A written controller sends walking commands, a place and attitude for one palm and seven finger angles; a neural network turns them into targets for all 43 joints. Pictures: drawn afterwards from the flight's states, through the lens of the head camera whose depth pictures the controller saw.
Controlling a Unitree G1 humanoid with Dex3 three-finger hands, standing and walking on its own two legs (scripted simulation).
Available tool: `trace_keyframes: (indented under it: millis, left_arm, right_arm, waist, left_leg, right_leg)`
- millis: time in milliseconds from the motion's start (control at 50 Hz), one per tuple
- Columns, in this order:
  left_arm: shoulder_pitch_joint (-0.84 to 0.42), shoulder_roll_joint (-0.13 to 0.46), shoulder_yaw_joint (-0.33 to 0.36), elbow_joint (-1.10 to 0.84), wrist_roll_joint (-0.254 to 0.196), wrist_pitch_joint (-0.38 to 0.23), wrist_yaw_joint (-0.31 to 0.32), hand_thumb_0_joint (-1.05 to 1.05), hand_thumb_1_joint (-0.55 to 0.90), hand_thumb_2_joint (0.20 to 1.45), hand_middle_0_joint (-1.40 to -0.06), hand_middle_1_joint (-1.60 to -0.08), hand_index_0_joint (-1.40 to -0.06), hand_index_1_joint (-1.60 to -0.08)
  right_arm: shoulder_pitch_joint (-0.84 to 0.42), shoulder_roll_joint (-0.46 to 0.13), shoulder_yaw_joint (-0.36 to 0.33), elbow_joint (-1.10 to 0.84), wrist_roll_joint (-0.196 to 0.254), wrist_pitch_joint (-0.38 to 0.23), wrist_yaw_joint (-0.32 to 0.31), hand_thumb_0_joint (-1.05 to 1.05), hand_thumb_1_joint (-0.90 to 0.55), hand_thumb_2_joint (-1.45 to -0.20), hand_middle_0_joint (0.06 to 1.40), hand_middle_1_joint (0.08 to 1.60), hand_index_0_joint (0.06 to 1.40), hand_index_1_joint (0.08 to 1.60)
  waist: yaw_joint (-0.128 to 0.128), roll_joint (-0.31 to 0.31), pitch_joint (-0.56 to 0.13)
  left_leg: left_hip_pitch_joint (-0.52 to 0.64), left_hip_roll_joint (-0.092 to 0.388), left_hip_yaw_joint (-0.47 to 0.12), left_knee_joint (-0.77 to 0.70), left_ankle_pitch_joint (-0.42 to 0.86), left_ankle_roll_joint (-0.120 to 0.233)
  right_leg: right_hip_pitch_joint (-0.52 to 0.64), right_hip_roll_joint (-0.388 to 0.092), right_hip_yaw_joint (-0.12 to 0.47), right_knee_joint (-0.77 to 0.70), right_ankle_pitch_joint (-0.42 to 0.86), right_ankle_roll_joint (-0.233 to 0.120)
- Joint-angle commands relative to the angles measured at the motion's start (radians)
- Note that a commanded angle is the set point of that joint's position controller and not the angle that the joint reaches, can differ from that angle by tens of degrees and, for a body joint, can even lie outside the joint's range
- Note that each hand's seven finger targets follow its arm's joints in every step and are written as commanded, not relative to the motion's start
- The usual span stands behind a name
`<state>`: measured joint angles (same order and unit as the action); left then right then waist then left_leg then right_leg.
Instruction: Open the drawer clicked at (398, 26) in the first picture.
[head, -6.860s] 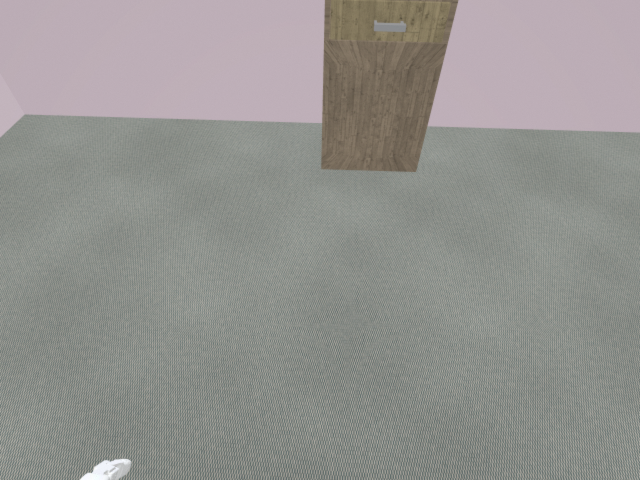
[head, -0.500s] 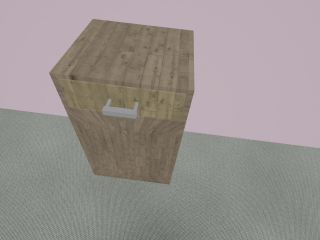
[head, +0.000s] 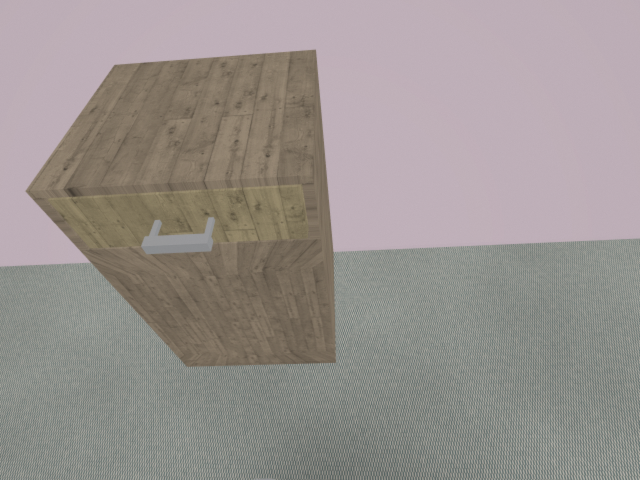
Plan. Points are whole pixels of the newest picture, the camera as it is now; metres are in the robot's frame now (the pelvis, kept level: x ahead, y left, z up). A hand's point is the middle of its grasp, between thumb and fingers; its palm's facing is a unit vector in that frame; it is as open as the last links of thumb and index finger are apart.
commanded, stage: come to a stop and stand still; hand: left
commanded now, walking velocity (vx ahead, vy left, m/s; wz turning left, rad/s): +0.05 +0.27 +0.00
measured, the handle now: (180, 234) +0.52 +0.29 -0.05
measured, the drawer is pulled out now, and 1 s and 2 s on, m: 0.00 0.00 0.00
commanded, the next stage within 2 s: look again from close up in 1.08 s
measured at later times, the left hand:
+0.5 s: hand out of the picture -0.05 +0.20 -0.15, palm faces +0.11 -0.96 -0.25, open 7.4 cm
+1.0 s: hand out of the picture +0.02 +0.23 -0.17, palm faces +0.03 -0.98 -0.20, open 7.3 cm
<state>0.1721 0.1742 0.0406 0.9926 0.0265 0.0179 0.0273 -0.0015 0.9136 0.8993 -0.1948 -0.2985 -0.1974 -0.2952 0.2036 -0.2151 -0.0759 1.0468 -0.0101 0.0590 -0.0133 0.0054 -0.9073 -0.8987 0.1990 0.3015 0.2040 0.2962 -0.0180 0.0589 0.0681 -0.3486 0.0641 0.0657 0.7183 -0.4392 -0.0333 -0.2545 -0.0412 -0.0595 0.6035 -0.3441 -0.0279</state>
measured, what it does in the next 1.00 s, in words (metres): steps on the spot: left foot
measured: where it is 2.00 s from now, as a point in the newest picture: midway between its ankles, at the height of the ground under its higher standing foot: outside the picture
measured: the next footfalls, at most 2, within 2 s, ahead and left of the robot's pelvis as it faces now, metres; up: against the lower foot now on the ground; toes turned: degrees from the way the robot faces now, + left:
left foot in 0.54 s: -0.01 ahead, +0.16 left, +0.00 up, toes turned +1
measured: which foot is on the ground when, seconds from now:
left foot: up 0.00-0.52, down 0.54-1.00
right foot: down 0.00-1.00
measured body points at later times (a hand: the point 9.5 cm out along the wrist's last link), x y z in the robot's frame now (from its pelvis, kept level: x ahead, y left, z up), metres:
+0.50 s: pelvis -0.02 +0.01 +0.01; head +0.00 +0.00 +0.46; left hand -0.06 +0.25 -0.13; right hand +0.06 -0.23 -0.14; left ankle -0.06 +0.16 -0.71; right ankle -0.01 -0.10 -0.73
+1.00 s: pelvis +0.00 +0.06 +0.01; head +0.02 +0.06 +0.46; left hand +0.02 +0.28 -0.15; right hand +0.00 -0.17 -0.15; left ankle -0.05 +0.16 -0.73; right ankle -0.04 -0.07 -0.73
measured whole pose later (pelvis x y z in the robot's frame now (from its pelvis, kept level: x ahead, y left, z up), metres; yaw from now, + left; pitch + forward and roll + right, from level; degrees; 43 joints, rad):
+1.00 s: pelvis +0.00 +0.06 +0.01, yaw +0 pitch +0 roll +0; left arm 0.23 0.16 0.01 1.13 0.01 0.01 0.04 0.00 0.93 0.90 -0.20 -0.30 -0.20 -0.30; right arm 0.26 -0.15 0.00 1.14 0.00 -0.01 -0.04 0.00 -0.92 -0.90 0.20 0.30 0.20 0.30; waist 0.00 -0.01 0.03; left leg -0.10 -0.01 0.05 0.40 -0.30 0.02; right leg -0.14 -0.04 -0.04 0.43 -0.29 0.02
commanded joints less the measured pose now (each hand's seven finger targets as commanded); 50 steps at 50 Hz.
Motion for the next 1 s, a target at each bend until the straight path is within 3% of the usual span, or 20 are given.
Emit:
trace_keyframes:
  millis: [0,60,180,340,400,460,480,500,520,540,560,580,620,680,740,760,800,820,880,980]
  left_arm:
    - [0.055,0.189,0.039,-0.037,-0.006,-0.018,0.017,0.000,0.900,0.900,-0.200,-0.300,-0.200,-0.300]
    - [0.053,0.185,0.047,-0.054,-0.008,-0.025,0.021,0.000,0.900,0.900,-0.200,-0.300,-0.200,-0.300]
    - [0.142,0.171,0.047,-0.029,-0.006,-0.029,0.023,0.000,0.900,0.900,-0.200,-0.300,-0.200,-0.300]
    - [0.163,0.177,0.047,-0.013,0.008,-0.026,0.010,0.000,0.900,0.900,-0.200,-0.300,-0.200,-0.300]
    - [0.147,0.190,0.047,-0.001,0.011,-0.021,0.006,0.000,0.900,0.900,-0.200,-0.300,-0.200,-0.300]
    - [0.112,0.175,0.039,0.019,0.001,-0.013,0.005,0.000,0.900,0.900,-0.200,-0.300,-0.200,-0.300]
    - [0.103,0.151,0.033,0.023,-0.006,-0.010,0.005,0.000,0.900,0.900,-0.200,-0.300,-0.200,-0.300]
    - [0.126,0.110,0.020,0.024,-0.014,-0.006,0.003,0.000,0.900,0.900,-0.200,-0.300,-0.200,-0.300]
    - [0.142,0.069,0.011,0.023,-0.014,-0.002,-0.001,0.000,0.900,0.900,-0.200,-0.300,-0.200,-0.300]
    - [0.145,0.048,0.004,0.032,-0.009,-0.001,0.001,0.000,0.900,0.900,-0.200,-0.300,-0.200,-0.300]
    - [0.157,0.040,0.000,0.034,-0.007,-0.007,-0.004,0.000,0.900,0.900,-0.200,-0.300,-0.200,-0.300]
    - [0.134,0.040,-0.002,0.062,0.000,0.004,-0.003,0.000,0.900,0.900,-0.200,-0.300,-0.200,-0.300]
    - [0.151,0.060,-0.006,0.080,-0.003,0.002,-0.006,0.000,0.900,0.900,-0.200,-0.300,-0.200,-0.300]
    - [0.166,0.049,-0.015,0.104,-0.011,-0.014,-0.003,0.000,0.900,0.900,-0.200,-0.300,-0.200,-0.300]
    - [0.188,0.076,-0.017,0.126,-0.014,-0.033,0.005,0.000,0.900,0.900,-0.200,-0.300,-0.200,-0.300]
    - [0.181,0.084,-0.018,0.126,-0.016,-0.033,0.008,0.000,0.900,0.900,-0.200,-0.300,-0.200,-0.300]
    - [0.168,0.075,-0.018,0.134,-0.017,-0.036,0.013,0.000,0.900,0.900,-0.200,-0.300,-0.200,-0.300]
    - [0.161,0.071,-0.020,0.131,-0.018,-0.034,0.015,0.000,0.900,0.900,-0.200,-0.300,-0.200,-0.300]
    - [0.145,0.061,-0.022,0.129,-0.020,-0.028,0.017,0.000,0.900,0.900,-0.200,-0.300,-0.200,-0.300]
    - [0.136,0.063,-0.022,0.132,-0.022,-0.018,0.016,0.000,0.900,0.900,-0.200,-0.300,-0.200,-0.300]
  right_arm:
    - [0.015,-0.060,-0.009,-0.058,-0.011,0.008,0.001,0.000,-0.900,-0.900,0.200,0.300,0.200,0.300]
    - [0.056,-0.071,-0.012,-0.044,-0.008,0.007,0.013,0.000,-0.900,-0.900,0.200,0.300,0.200,0.300]
    - [0.015,-0.072,-0.009,-0.065,-0.013,0.008,0.017,0.000,-0.900,-0.900,0.200,0.300,0.200,0.300]
    - [-0.015,-0.057,0.009,-0.081,-0.006,-0.011,0.018,0.000,-0.900,-0.900,0.200,0.300,0.200,0.300]
    - [-0.014,-0.047,0.019,-0.081,0.001,-0.026,0.015,0.000,-0.900,-0.900,0.200,0.300,0.200,0.300]
    - [0.074,-0.031,0.031,-0.044,0.002,-0.041,0.005,0.000,-0.900,-0.900,0.200,0.300,0.200,0.300]
    - [0.110,-0.041,0.035,-0.027,0.003,-0.052,0.001,0.000,-0.900,-0.900,0.200,0.300,0.200,0.300]
    - [0.110,-0.086,0.030,-0.027,-0.002,-0.061,-0.003,0.000,-0.900,-0.900,0.200,0.300,0.200,0.300]
    - [0.094,-0.147,0.019,-0.044,-0.006,-0.061,-0.006,0.000,-0.900,-0.900,0.200,0.300,0.200,0.300]
    - [0.041,-0.159,0.023,-0.059,-0.009,-0.052,-0.008,0.000,-0.900,-0.900,0.200,0.300,0.200,0.300]
    - [0.004,-0.149,0.029,-0.070,-0.013,-0.050,-0.013,0.000,-0.900,-0.900,0.200,0.300,0.200,0.300]
    - [-0.016,-0.115,0.036,-0.056,-0.011,-0.058,-0.015,0.000,-0.900,-0.900,0.200,0.300,0.200,0.300]
    - [0.001,-0.087,0.049,-0.041,-0.004,-0.061,-0.025,0.000,-0.900,-0.900,0.200,0.300,0.200,0.300]
    - [0.037,-0.065,0.052,-0.015,-0.002,-0.072,-0.033,0.000,-0.900,-0.900,0.200,0.300,0.200,0.300]
    - [0.077,-0.047,0.052,0.004,0.008,-0.082,-0.033,0.000,-0.900,-0.900,0.200,0.300,0.200,0.300]
    - [0.089,-0.043,0.054,0.011,0.010,-0.085,-0.032,0.000,-0.900,-0.900,0.200,0.300,0.200,0.300]
    - [0.098,-0.044,0.052,0.026,0.005,-0.080,-0.033,0.000,-0.900,-0.900,0.200,0.300,0.200,0.300]
    - [0.106,-0.047,0.052,0.035,0.004,-0.079,-0.033,0.000,-0.900,-0.900,0.200,0.300,0.200,0.300]
    - [0.111,-0.036,0.061,0.056,0.002,-0.082,-0.035,0.000,-0.900,-0.900,0.200,0.300,0.200,0.300]
    - [0.124,-0.022,0.069,0.077,0.001,-0.081,-0.037,0.000,-0.900,-0.900,0.200,0.300,0.200,0.300]
  waist:
    - [0.029,-0.257,-0.017]
    - [0.031,-0.228,-0.050]
    - [0.070,-0.212,-0.064]
    - [0.075,-0.244,-0.051]
    - [0.071,-0.268,-0.052]
    - [0.020,-0.240,-0.060]
    - [0.005,-0.172,-0.072]
    - [0.012,-0.023,-0.076]
    - [0.021,0.143,-0.059]
    - [0.038,0.163,-0.008]
    - [0.058,0.082,0.022]
    - [0.048,0.199,0.046]
    - [0.049,0.190,0.033]
    - [0.053,0.066,-0.033]
    - [0.033,-0.054,-0.100]
    - [0.027,-0.044,-0.106]
    - [0.020,-0.154,-0.117]
    - [0.020,-0.164,-0.118]
    - [0.025,-0.082,-0.071]
    - [0.032,-0.028,-0.009]
  left_leg:
    - [-0.132,-0.034,-0.117,0.352,-0.011,0.000]
    - [-0.169,-0.040,-0.117,0.399,0.099,-0.019]
    - [-0.194,-0.039,-0.119,0.341,0.126,-0.037]
    - [-0.080,-0.033,-0.072,0.108,0.057,-0.015]
    - [0.016,-0.046,-0.045,-0.026,0.046,0.001]
    - [0.213,-0.059,-0.016,-0.272,0.195,0.013]
    - [0.286,-0.037,-0.030,-0.355,0.246,0.016]
    - [0.305,0.057,-0.143,-0.414,0.232,0.042]
    - [0.223,0.189,-0.290,-0.487,0.171,0.086]
    - [0.093,0.235,-0.323,-0.554,0.074,0.138]
    - [0.000,0.214,-0.284,-0.554,0.015,0.148]
    - [0.008,0.164,-0.264,-0.595,0.016,0.133]
    - [0.085,0.138,-0.216,-0.541,0.245,0.136]
    - [0.210,0.114,-0.156,-0.407,0.593,0.140]
    - [0.241,0.053,-0.109,-0.315,0.656,0.076]
    - [0.236,0.046,-0.108,-0.330,0.612,0.067]
    - [0.256,0.046,-0.102,-0.309,0.647,0.057]
    - [0.265,0.049,-0.100,-0.316,0.645,0.057]
    - [0.250,0.047,-0.098,-0.345,0.617,0.057]
    - [0.214,0.044,-0.103,-0.372,0.560,0.056]
  right_leg:
    - [0.040,-0.296,0.266,-0.292,0.554,-0.106]
    - [0.119,-0.270,0.195,-0.282,0.527,-0.086]
    - [0.195,-0.281,0.235,-0.313,0.405,-0.093]
    - [0.131,-0.266,0.262,-0.365,0.202,-0.122]
    - [0.082,-0.251,0.241,-0.366,0.182,-0.123]
    - [-0.021,-0.193,0.184,-0.307,0.119,-0.069]
    - [-0.058,-0.148,0.151,-0.249,0.084,-0.041]
    - [-0.112,-0.080,0.101,-0.161,0.026,-0.008]
    - [-0.118,-0.025,0.024,-0.068,-0.040,0.024]
    - [-0.084,-0.014,0.002,-0.006,-0.092,0.033]
    - [-0.041,-0.016,0.008,0.012,-0.051,0.033]
    - [-0.035,-0.022,0.009,0.037,-0.038,0.038]
    - [-0.057,-0.027,0.031,0.055,-0.027,0.034]
    - [-0.003,-0.032,0.037,-0.096,0.052,0.043]
    - [0.120,-0.080,0.091,-0.201,0.439,0.020]
    - [0.141,-0.095,0.087,-0.195,0.459,0.014]
    - [0.152,-0.086,0.080,-0.171,0.545,0.008]
    - [0.148,-0.082,0.072,-0.168,0.534,0.009]
    - [0.138,-0.078,0.069,-0.190,0.435,0.014]
    - [0.139,-0.070,0.069,-0.216,0.352,0.014]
